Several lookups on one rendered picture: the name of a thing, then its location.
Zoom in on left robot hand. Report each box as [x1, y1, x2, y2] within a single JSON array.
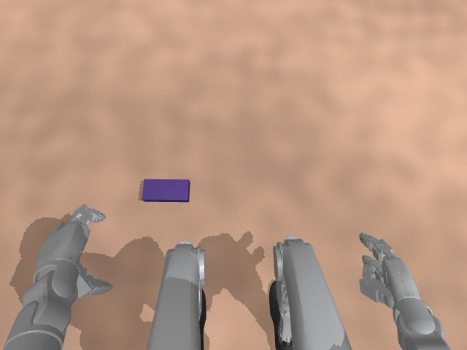
[[36, 204, 113, 299]]

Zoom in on left robot arm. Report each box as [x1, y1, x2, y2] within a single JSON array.
[[3, 260, 79, 350]]

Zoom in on right robot hand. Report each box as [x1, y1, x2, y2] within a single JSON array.
[[359, 233, 421, 310]]

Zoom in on right robot foot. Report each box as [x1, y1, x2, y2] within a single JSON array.
[[269, 281, 293, 350]]

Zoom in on small box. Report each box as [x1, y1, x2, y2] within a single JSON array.
[[142, 179, 190, 202]]

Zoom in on right robot arm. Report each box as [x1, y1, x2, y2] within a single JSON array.
[[393, 298, 451, 350]]

